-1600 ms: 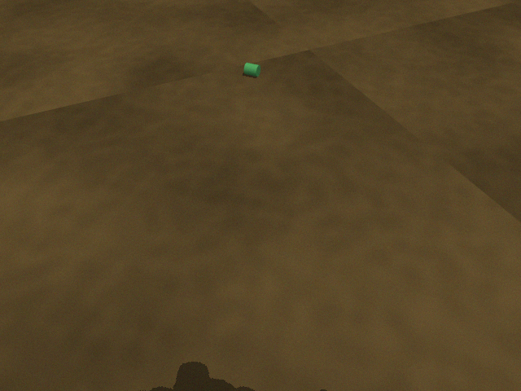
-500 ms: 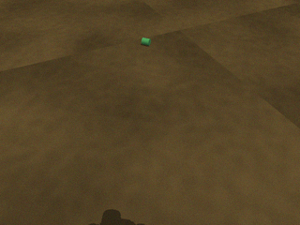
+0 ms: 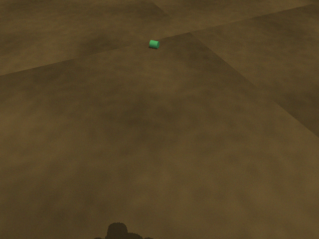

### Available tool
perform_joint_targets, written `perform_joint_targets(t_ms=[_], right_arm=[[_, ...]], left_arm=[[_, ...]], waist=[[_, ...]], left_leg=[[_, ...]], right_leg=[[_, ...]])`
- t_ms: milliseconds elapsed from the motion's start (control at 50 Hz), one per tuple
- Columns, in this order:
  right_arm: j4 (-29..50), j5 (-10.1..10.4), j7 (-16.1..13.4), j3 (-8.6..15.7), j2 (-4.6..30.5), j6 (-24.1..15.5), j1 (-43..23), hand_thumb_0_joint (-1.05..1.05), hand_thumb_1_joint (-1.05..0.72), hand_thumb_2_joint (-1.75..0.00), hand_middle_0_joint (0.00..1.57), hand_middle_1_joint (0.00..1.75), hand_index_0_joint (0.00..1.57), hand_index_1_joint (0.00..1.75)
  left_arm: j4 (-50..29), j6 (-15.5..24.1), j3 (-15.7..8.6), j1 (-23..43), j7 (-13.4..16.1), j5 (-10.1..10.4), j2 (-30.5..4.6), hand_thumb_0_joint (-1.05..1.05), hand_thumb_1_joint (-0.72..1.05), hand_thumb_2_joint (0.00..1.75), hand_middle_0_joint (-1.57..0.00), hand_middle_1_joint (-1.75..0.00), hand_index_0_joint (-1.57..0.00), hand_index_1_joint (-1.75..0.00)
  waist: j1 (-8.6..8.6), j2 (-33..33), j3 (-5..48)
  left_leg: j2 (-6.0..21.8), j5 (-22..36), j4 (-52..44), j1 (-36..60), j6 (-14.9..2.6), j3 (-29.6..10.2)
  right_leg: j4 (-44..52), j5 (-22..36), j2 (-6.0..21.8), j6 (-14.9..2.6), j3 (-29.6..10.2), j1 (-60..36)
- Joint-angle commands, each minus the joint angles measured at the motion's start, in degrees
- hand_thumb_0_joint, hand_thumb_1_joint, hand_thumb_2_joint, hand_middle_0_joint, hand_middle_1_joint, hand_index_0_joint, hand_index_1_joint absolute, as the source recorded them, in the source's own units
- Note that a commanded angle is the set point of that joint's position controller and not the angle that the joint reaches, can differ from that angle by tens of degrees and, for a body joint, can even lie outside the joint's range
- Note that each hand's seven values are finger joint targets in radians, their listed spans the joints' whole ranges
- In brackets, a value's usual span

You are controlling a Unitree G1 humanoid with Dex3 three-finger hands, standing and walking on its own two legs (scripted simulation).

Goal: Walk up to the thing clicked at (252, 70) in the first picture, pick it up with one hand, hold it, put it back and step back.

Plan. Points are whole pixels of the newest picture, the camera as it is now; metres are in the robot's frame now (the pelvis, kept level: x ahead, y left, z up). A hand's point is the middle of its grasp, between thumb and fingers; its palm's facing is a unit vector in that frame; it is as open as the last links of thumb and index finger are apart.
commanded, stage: stand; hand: left
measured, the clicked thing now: (154, 44) +2.36 +0.09 -0.74
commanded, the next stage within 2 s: walk up in 0.82 s
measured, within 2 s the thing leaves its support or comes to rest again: neither
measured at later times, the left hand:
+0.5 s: hand out of the picture +0.08 +0.26 -0.16, palm faces -0.03 -0.94 -0.34, open 7.4 cm
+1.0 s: hand out of the picture +0.11 +0.27 -0.14, palm faces -0.09 -0.93 -0.36, open 7.4 cm
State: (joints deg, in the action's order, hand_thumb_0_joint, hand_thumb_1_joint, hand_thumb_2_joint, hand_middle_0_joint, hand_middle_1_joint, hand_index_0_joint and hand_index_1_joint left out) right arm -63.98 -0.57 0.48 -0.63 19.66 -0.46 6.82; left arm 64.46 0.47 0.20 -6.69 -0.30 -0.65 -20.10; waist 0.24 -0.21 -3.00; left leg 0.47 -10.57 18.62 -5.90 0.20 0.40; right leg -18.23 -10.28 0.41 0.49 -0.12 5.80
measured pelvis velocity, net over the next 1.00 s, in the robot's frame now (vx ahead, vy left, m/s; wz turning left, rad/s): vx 0.02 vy -0.01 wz -0.04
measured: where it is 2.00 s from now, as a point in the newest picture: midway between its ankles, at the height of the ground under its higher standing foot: (186, 181)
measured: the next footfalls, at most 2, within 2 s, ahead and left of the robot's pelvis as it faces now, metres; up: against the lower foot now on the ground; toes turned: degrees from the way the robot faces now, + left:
right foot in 1.18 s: +0.21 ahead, -0.23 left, +0.00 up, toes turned -10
left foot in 1.66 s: +0.52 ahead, +0.02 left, +0.00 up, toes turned +4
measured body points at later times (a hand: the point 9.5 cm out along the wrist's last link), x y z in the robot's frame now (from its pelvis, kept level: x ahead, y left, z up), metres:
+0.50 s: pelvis +0.00 +0.00 +0.00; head +0.02 +0.01 +0.45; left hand +0.08 +0.30 -0.13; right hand +0.08 -0.29 -0.13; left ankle +0.00 +0.12 -0.75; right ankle +0.00 -0.12 -0.75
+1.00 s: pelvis +0.02 -0.01 +0.00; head +0.03 -0.01 +0.45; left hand +0.12 +0.31 -0.12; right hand +0.07 -0.34 -0.12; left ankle +0.00 +0.12 -0.75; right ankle +0.03 -0.15 -0.71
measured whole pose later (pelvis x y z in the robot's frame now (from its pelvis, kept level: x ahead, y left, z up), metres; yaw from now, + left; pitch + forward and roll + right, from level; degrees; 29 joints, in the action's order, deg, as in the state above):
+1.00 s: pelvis +0.02 -0.01 +0.00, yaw -2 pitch +0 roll +0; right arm -58.9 -2.1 3.7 4.5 22.0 -3.8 12.1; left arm 60.8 0.4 -3.4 -9.3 -5.2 -2.2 -24.9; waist 1.2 -0.6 -0.2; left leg 1.5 -14.7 18.9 -5.5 -2.7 2.2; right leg -44.3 -24.9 2.4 -0.3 0.0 21.9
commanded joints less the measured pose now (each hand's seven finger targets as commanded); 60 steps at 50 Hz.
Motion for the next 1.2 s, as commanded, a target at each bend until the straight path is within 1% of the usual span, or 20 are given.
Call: perform_joint_targets(t_ms=[0, 60, 180, 300, 480, 780, 800, 820, 840, 860, 880, 900, 940, 1000, 1060, 1100, 1120, 1140, 1160, 1180], right_arm=[[3.24, 0.01, -0.99, 2.66, 12.50, -1.25, -2.19, 0.00, -0.90, -0.90, 0.20, 0.30, 0.20, 0.30], [3.16, 0.04, -1.01, 2.58, 12.35, -1.32, -1.82, 0.00, -0.90, -0.90, 0.20, 0.30, 0.20, 0.30], [3.19, 0.03, -1.08, 2.55, 12.24, -1.55, -2.11, 0.00, -0.90, -0.90, 0.20, 0.30, 0.20, 0.30], [3.08, 0.16, -1.13, 2.56, 12.45, -1.36, -2.09, 0.00, -0.90, -0.90, 0.20, 0.30, 0.20, 0.30], [3.36, 0.09, -1.07, 2.67, 12.58, -1.33, -2.23, 0.00, -0.90, -0.90, 0.20, 0.30, 0.20, 0.30], [3.36, 0.07, -1.07, 2.71, 12.41, -1.39, -2.23, 0.00, -0.90, -0.90, 0.20, 0.30, 0.20, 0.30], [7.15, -1.06, 0.73, 7.57, 19.80, -2.87, 0.94, 0.00, -0.90, -0.90, 0.20, 0.30, 0.20, 0.30], [6.52, -1.67, 1.63, 8.42, 20.76, -3.10, 0.78, 0.00, -0.90, -0.90, 0.20, 0.30, 0.20, 0.30], [6.22, -1.88, 1.92, 8.89, 21.19, -3.10, 2.62, 0.00, -0.90, -0.90, 0.20, 0.30, 0.20, 0.30], [6.59, -1.60, 2.02, 9.80, 22.07, -3.35, 4.48, 0.00, -0.90, -0.90, 0.20, 0.30, 0.20, 0.30], [7.28, -1.56, 2.06, 10.11, 22.60, -3.92, 5.48, 0.00, -0.90, -0.90, 0.20, 0.30, 0.20, 0.30], [8.19, -1.34, 1.94, 10.42, 22.39, -4.47, 4.48, 0.00, -0.90, -0.90, 0.20, 0.30, 0.20, 0.30], [8.48, -1.20, 1.99, 9.82, 20.25, -4.98, 5.36, 0.00, -0.90, -0.90, 0.20, 0.30, 0.20, 0.30], [10.84, -1.37, 2.60, 10.18, 21.04, -4.91, 0.17, 0.00, -0.90, -0.90, 0.20, 0.30, 0.20, 0.30], [11.21, -1.57, 3.08, 10.11, 21.30, -4.81, -1.70, 0.00, -0.90, -0.90, 0.20, 0.30, 0.20, 0.30], [11.52, -1.46, 3.25, 9.84, 20.88, -4.64, -4.26, 0.00, -0.90, -0.90, 0.20, 0.30, 0.20, 0.30], [11.78, -1.38, 3.18, 9.64, 20.37, -4.34, -6.17, 0.00, -0.90, -0.90, 0.20, 0.30, 0.20, 0.30], [11.92, -1.90, 3.09, 9.06, 18.49, -4.07, -7.16, 0.00, -0.90, -0.90, 0.20, 0.30, 0.20, 0.30], [12.14, -2.46, 2.95, 7.62, 14.35, -4.12, -5.81, 0.00, -0.90, -0.90, 0.20, 0.30, 0.20, 0.30], [13.96, -1.73, 3.20, 5.79, 10.43, -4.23, -4.96, 0.00, -0.90, -0.90, 0.20, 0.30, 0.20, 0.30]], left_arm=[[-3.37, 1.48, -2.39, 1.90, 0.90, 0.10, -11.91, 0.00, 0.90, 0.90, -0.20, -0.30, -0.20, -0.30], [-3.15, 1.35, -2.47, 1.70, 0.83, 0.03, -11.90, 0.00, 0.90, 0.90, -0.20, -0.30, -0.20, -0.30], [-3.55, 1.48, -2.40, 2.07, 0.90, 0.06, -12.24, 0.00, 0.90, 0.90, -0.20, -0.30, -0.20, -0.30], [-3.29, 1.31, -2.18, 1.27, 0.91, 0.12, -11.72, 0.00, 0.90, 0.90, -0.20, -0.30, -0.20, -0.30], [-3.56, 1.48, -2.28, 1.56, 1.05, 0.11, -12.00, 0.00, 0.90, 0.90, -0.20, -0.30, -0.20, -0.30], [-3.65, 1.42, -2.32, 1.54, 0.94, 0.08, -12.11, 0.00, 0.90, 0.90, -0.20, -0.30, -0.20, -0.30], [-8.02, 2.37, -6.68, -0.70, -1.47, -1.13, -19.55, 0.00, 0.90, 0.90, -0.20, -0.30, -0.20, -0.30], [-8.43, 2.24, -6.58, 2.95, -2.35, -1.51, -18.35, 0.00, 0.90, 0.90, -0.20, -0.30, -0.20, -0.30], [-10.19, 2.03, -6.35, 7.55, -2.91, -1.41, -16.37, 0.00, 0.90, 0.90, -0.20, -0.30, -0.20, -0.30], [-12.04, 2.05, -6.20, 10.99, -3.47, -1.77, -15.05, 0.00, 0.90, 0.90, -0.20, -0.30, -0.20, -0.30], [-13.26, 2.48, -6.19, 12.52, -3.59, -1.74, -15.35, 0.00, 0.90, 0.90, -0.20, -0.30, -0.20, -0.30], [-13.23, 2.93, -6.14, 11.53, -4.03, -1.44, -15.83, 0.00, 0.90, 0.90, -0.20, -0.30, -0.20, -0.30], [-12.43, 3.53, -6.10, 8.72, -4.89, -1.21, -16.05, 0.00, 0.90, 0.90, -0.20, -0.30, -0.20, -0.30], [-11.82, 2.75, -6.52, 4.42, -6.15, -1.28, -16.62, 0.00, 0.90, 0.90, -0.20, -0.30, -0.20, -0.30], [-11.88, 2.62, -6.83, 3.86, -6.54, -1.12, -16.44, 0.00, 0.90, 0.90, -0.20, -0.30, -0.20, -0.30], [-10.03, 2.84, -7.36, -1.23, -6.21, -0.67, -16.60, 0.00, 0.90, 0.90, -0.20, -0.30, -0.20, -0.30], [-8.07, 3.05, -7.87, -5.89, -5.81, -0.64, -16.98, 0.00, 0.90, 0.90, -0.20, -0.30, -0.20, -0.30], [-5.71, 3.41, -8.67, -12.63, -5.11, -0.64, -18.43, 0.00, 0.90, 0.90, -0.20, -0.30, -0.20, -0.30], [-2.77, 4.00, -10.11, -21.48, -4.02, -0.94, -22.04, 0.00, 0.90, 0.90, -0.20, -0.30, -0.20, -0.30], [-3.13, 4.29, -11.39, -27.08, -3.06, -1.90, -26.38, 0.00, 0.90, 0.90, -0.20, -0.30, -0.20, -0.30]], waist=[[-0.29, 0.50, 3.35], [-0.16, 0.64, 3.18], [-0.26, 0.76, 5.14], [-0.50, 0.50, 3.80], [-0.27, 0.69, 4.93], [-0.17, 0.75, 3.72], [-0.19, 0.37, 12.07], [0.93, 3.80, 6.56], [3.05, 7.13, 1.15], [5.15, 11.57, -2.46], [5.69, 8.44, -4.76], [4.51, 5.65, -4.16], [3.80, 4.56, 1.28], [0.83, 9.79, 1.91], [-0.17, 12.43, 0.42], [-3.34, 11.10, 0.82], [-6.40, 8.88, 1.17], [-9.83, 2.77, 3.35], [-13.62, -12.08, 7.16], [-15.40, -24.00, 5.39]], left_leg=[[6.81, 5.58, -2.88, 0.21, -1.97, -5.82], [6.62, 4.99, -3.39, -0.44, -1.71, -5.93], [7.08, 10.07, -2.45, 1.09, -1.78, -5.83], [6.95, 8.63, -2.87, 0.53, -1.78, -6.01], [7.11, 10.23, -2.16, 1.58, -2.01, -5.73], [6.64, 8.79, -2.92, 0.56, -1.59, -5.81], [6.96, -25.42, 2.09, 2.33, -6.01, -7.65], [8.71, -34.38, -0.42, 0.60, -7.38, -10.47], [11.50, -40.11, -5.85, 2.91, -8.88, -14.92], [19.80, -41.07, -12.49, 4.33, -12.67, -23.52], [24.70, -37.66, -14.84, 4.68, -15.57, -28.94], [25.89, -32.62, -15.23, 6.78, -15.85, -28.78], [20.07, -27.40, -13.51, 13.63, -13.75, -21.34], [16.69, -27.78, -13.44, 5.61, -11.46, -13.31], [13.50, -25.03, -11.97, -2.39, -9.93, -7.16], [12.01, -26.54, -7.43, -10.20, -9.11, -3.77], [10.96, -28.86, -2.47, -16.55, -8.35, -1.53], [8.10, -27.88, 8.48, -22.38, -7.38, 1.65], [2.11, -27.60, 29.47, -31.69, -5.67, 6.32], [-4.83, -27.88, 47.19, -42.60, -3.88, 1.57]], right_leg=[[3.38, 6.75, 7.13, -1.89, -5.62, -0.11], [3.22, 6.41, 6.99, -1.80, -5.55, -0.23], [2.25, 10.05, 7.28, -1.86, -5.31, -1.42], [2.76, 8.06, 7.03, -1.72, -5.05, -0.43], [2.45, 10.41, 7.44, -1.74, -5.16, -1.16], [2.98, 8.52, 7.15, -1.72, -5.15, -0.73], [-3.80, -22.23, 4.78, -3.91, -5.67, 1.36], [-8.92, -27.84, 4.62, -4.14, -4.90, 11.55], [-15.08, -26.16, 2.19, -2.62, -1.20, 23.43], [-26.03, -18.34, 1.78, -1.52, 1.71, 31.67], [-29.76, -16.77, 3.81, -1.16, -2.82, 36.68], [-28.27, -16.18, 6.28, -1.47, -5.21, 36.25], [-27.19, -15.78, 5.67, -0.83, -3.53, 36.39], [-24.70, -11.73, 5.91, 0.48, 0.03, 27.30], [-18.99, -6.06, 5.64, 0.23, 2.11, 17.72], [-16.15, -2.83, 4.73, -0.10, 4.79, 6.92], [-14.28, 0.63, 4.14, -0.66, 5.99, -1.91], [-13.33, -0.77, 3.07, -1.21, 7.00, -11.59], [-10.86, -9.88, 3.58, -1.68, 3.80, -22.60], [1.19, -32.56, 14.48, -3.47, -17.63, -21.15]])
